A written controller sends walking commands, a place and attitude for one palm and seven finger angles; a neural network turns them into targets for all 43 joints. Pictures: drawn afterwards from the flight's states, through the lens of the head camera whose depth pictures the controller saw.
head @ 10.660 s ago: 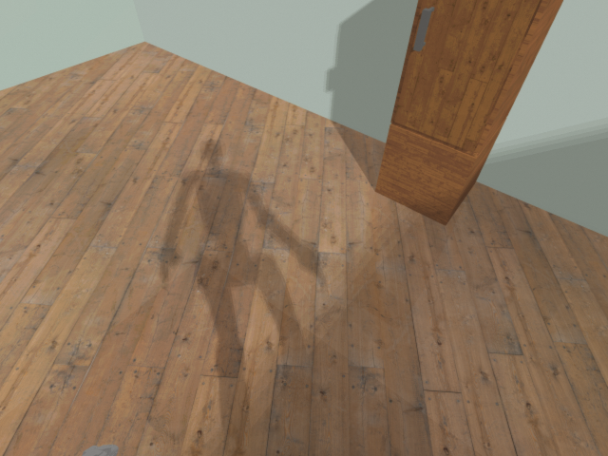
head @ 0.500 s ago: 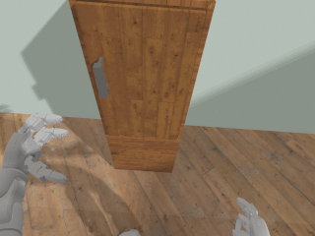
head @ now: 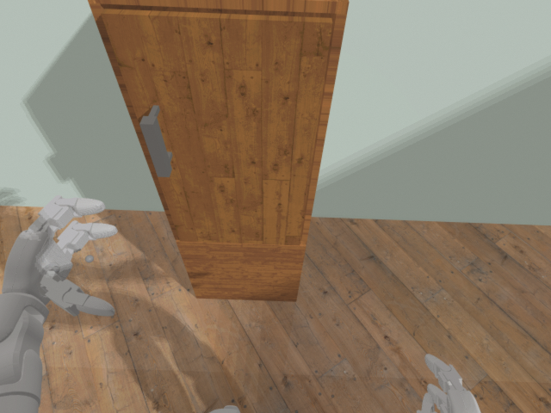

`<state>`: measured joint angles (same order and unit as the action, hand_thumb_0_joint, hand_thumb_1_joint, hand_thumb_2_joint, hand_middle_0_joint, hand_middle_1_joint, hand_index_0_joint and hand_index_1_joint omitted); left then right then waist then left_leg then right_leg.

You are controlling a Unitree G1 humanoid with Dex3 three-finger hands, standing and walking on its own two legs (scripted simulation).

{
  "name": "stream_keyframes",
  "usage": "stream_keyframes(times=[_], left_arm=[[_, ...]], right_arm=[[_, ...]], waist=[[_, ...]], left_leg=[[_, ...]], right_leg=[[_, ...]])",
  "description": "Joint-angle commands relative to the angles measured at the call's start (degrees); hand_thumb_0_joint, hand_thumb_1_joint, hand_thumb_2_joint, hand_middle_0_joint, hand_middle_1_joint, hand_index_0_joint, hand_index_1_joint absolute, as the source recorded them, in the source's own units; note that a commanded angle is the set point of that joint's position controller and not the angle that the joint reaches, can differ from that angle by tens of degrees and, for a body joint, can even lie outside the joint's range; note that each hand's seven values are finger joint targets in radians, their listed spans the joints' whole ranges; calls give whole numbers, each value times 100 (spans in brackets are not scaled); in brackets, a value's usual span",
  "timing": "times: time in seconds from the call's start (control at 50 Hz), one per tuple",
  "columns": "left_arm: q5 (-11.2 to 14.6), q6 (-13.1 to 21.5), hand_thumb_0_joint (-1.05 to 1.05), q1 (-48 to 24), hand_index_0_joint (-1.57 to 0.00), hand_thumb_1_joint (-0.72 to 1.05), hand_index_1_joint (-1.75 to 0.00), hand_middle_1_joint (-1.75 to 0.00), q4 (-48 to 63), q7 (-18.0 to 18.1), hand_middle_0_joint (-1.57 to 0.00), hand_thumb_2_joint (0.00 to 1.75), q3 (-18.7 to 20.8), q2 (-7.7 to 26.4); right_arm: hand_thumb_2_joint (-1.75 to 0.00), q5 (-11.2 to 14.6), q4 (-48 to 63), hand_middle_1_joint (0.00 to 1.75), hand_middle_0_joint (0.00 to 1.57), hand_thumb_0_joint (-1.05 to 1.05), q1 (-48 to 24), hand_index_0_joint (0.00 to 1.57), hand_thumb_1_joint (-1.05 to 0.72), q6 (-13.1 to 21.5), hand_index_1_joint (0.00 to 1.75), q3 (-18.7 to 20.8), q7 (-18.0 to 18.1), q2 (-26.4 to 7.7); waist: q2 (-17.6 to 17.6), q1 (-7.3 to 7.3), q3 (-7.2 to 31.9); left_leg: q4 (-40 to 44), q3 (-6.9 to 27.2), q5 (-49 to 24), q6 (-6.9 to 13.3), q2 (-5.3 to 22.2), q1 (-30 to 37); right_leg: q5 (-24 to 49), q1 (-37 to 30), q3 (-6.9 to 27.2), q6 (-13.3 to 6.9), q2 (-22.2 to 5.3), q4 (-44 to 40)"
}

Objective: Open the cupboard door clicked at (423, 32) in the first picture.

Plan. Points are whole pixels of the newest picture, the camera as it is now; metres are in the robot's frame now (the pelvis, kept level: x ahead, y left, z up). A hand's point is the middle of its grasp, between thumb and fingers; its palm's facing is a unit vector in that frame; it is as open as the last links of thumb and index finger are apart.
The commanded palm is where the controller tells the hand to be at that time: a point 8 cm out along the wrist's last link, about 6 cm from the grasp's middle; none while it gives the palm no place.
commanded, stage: raise the hand with hooked fingers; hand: left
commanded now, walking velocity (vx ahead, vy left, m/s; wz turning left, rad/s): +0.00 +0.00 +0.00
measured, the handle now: (159, 141) +0.56 +0.26 +0.06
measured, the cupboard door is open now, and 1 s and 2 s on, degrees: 0 0 0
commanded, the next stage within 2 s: move the hooked fingers beside the handle in 0.08 s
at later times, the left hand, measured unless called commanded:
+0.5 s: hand (93, 232) +0.33 +0.28 +0.09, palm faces +0.05 -1.00 -0.01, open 14.0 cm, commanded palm +0.31 +0.33 +0.08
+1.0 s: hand (106, 197) +0.40 +0.29 +0.08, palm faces +0.05 -1.00 -0.01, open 14.0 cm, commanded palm +0.38 +0.34 +0.08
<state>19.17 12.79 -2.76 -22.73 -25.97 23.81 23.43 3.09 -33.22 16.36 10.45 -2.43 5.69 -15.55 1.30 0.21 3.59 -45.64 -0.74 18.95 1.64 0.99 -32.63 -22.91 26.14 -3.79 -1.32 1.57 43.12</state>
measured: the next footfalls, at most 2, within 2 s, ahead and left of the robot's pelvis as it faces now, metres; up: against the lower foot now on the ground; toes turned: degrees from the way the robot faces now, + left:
none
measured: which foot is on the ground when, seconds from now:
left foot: down 0.00-1.00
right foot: down 0.00-1.00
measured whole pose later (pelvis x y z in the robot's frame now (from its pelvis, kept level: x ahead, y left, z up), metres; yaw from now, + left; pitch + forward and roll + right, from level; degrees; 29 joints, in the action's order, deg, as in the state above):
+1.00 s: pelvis +0.00 +0.01 -0.01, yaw -1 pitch +12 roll -3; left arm 13.6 17.1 -29.9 -52.3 -27.0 27.0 31.8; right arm 2.7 -34.4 20.1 3.7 -2.6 5.0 -15.9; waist 0.3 -3.4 4.6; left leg -50.0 -1.6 20.4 2.6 1.3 -41.2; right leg -23.7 34.7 -2.8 -0.4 1.7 46.8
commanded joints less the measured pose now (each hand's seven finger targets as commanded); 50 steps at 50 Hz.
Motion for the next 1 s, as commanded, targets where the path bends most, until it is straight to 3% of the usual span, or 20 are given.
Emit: stream_keyframes(times=[0.0, 0.12, 0.16, 0.24, 0.32, 0.34, 0.4, 0.46, 0.5, 0.52, 0.58, 0.62, 0.66, 0.74, 0.76, 0.82, 0.86, 0.92, 0.98], left_arm=[[226, 323, 0, -1283, -30, -50, -120, -120, 1074, -59, -30, 30, 486, 1504], [266, 278, 0, -1355, -30, -50, -120, -120, 973, -117, -30, 30, 449, 1490], [236, 290, 0, -1442, -30, -50, -120, -120, 992, -106, -30, 30, 449, 1509], [161, 349, 0, -2313, -30, -50, -120, -120, 539, -85, -30, 30, 675, 1940], [124, 475, 0, -2715, -30, -50, -120, -120, 186, -238, -30, 30, 561, 1968], [106, 485, 0, -2763, -30, -50, -120, -120, 114, -276, -30, 30, 534, 1952], [58, 468, 0, -3034, -30, -50, -120, -120, -325, -340, -30, 30, 516, 2037], [58, 432, 0, -2986, -30, -50, -120, -120, -589, -376, -30, 30, 499, 2022], [-7, 426, 0, -3161, -30, -50, -120, -120, -698, -330, -30, 30, 561, 2153], [0, 437, 0, -3246, -30, -50, -120, -120, -738, -304, -30, 30, 583, 2187], [-83, 506, 0, -3688, -30, -50, -120, -120, -801, -234, -30, 30, 495, 2166], [-110, 606, 0, -3717, -30, -50, -120, -120, -790, -175, -30, 30, 670, 2384], [-167, 654, 0, -3941, -30, -50, -120, -120, -835, -142, -30, 30, 451, 2168], [-251, 698, 0, -4101, -30, -50, -120, -120, -1092, -90, -30, 30, 571, 2358], [-264, 699, 0, -4150, -30, -50, -120, -120, -1098, -95, -30, 30, 478, 2252], [-261, 685, 0, -4228, -30, -50, -120, -120, -1409, -88, -30, 30, 702, 2509], [-321, 680, 0, -4367, -30, -50, -120, -120, -1661, -107, -30, 30, 718, 2589], [-384, 820, 0, -4889, -30, -50, -120, -120, -1683, -137, -30, 30, 611, 2596], [-417, 925, 0, -5005, -30, -50, -120, -120, -1804, -165, -30, 30, 501, 2513]], right_arm=[[-90, 9, 799, 30, 20, 0, -305, 20, -90, 317, 30, 322, 55, -811], [-90, 12, 824, 30, 20, 0, -284, 20, -90, 284, 30, 318, 45, -824], [-90, 13, 834, 30, 20, 0, -311, 20, -90, 273, 30, 308, 42, -809], [-90, 9, 691, 30, 20, 0, -267, 20, -90, 204, 30, 288, 95, -854], [-90, 22, 645, 30, 20, 0, -201, 20, -90, 170, 30, 285, 121, -862], [-90, 23, 641, 30, 20, 0, -198, 20, -90, 166, 30, 287, 117, -851], [-90, 31, 583, 30, 20, 0, -96, 20, -90, 111, 30, 291, 117, -894], [-90, 37, 639, 30, 20, 0, -32, 20, -90, 58, 30, 318, 89, -922], [-90, 31, 635, 30, 20, 0, 14, 20, -90, 10, 30, 326, 70, -938], [-90, 19, 652, 30, 20, 0, 57, 20, -90, -20, 30, 326, 64, -961], [-90, 13, 650, 30, 20, 0, 127, 20, -90, -81, 30, 332, 39, -955], [-90, -3, 641, 30, 20, 0, 201, 20, -90, -131, 30, 349, 33, -990], [-90, -1, 617, 30, 20, 0, 243, 20, -90, -163, 30, 351, 21, -972], [-90, -22, 542, 30, 20, 0, 371, 20, -90, -247, 30, 376, 16, -1022], [-90, -30, 543, 30, 20, 0, 387, 20, -90, -261, 30, 375, 5, -1012], [-90, -48, 503, 30, 20, 0, 472, 20, -90, -343, 30, 379, 1, -1058], [-90, -46, 498, 30, 20, 0, 511, 20, -90, -404, 30, 367, -1, -1055], [-90, -65, 455, 30, 20, 0, 600, 20, -90, -457, 30, 386, -5, -1069], [-90, -80, 406, 30, 20, 0, 663, 20, -90, -508, 30, 405, -30, -1089]], waist=[[338, -19, 1200], [109, -21, 1177], [258, -15, 1220], [187, -139, 1048], [334, -153, 1376], [529, -131, 1459], [373, -185, 1383], [305, -115, 1462], [434, -114, 1485], [257, -123, 1482], [439, -186, 1565], [464, -142, 1729], [546, -240, 1724], [526, -249, 1832], [682, -250, 1874], [388, -257, 1820], [412, -288, 1751], [706, -356, 1935], [783, -405, 2100]], left_leg=[[636, 255, -872, 45, -91, 1171], [542, 224, -977, 64, -108, 1046], [564, 228, -903, 54, -111, 1061], [483, 223, -652, 50, -101, 811], [407, 216, -724, 59, -103, 866], [396, 214, -806, 60, -102, 967], [397, 258, -766, 54, -85, 894], [408, 271, -780, 52, -86, 851], [409, 296, -779, 42, -73, 858], [400, 318, -826, 57, -79, 843], [403, 315, -710, 45, -69, 861], [396, 362, -826, 36, -49, 938], [412, 390, -804, 26, -16, 1087], [408, 454, -929, 7, 18, 1166], [400, 455, -980, -4, 13, 1241], [352, 437, -990, 21, 14, 1054], [345, 404, -975, 19, 16, 933], [251, 455, -1165, -7, 34, 1166], [225, 529, -1241, -33, 80, 1410]], right_leg=[[1165, 70, 274, 12, 43, -731], [1357, 3, 343, 35, 39, -700], [1270, 42, 345, 31, 20, -697], [974, 153, 472, 51, -2, -739], [1017, 78, 515, 30, 1, -656], [1130, 135, 502, 16, -1, -631], [1091, 285, 415, 11, 26, -583], [1099, 304, 370, -8, 44, -529], [1064, 383, 336, -23, 53, -488], [1089, 388, 310, -33, 83, -459], [952, 503, 309, -21, 76, -428], [982, 484, 281, -58, 111, -367], [946, 694, 238, -42, 114, -358], [977, 771, 198, -61, 134, -308], [1002, 817, 195, -61, 127, -297], [1053, 763, 205, -62, 151, -289], [1071, 800, 204, -40, 139, -272], [1088, 1002, 193, -72, 159, -196], [1026, 1221, 165, -68, 168, -179]])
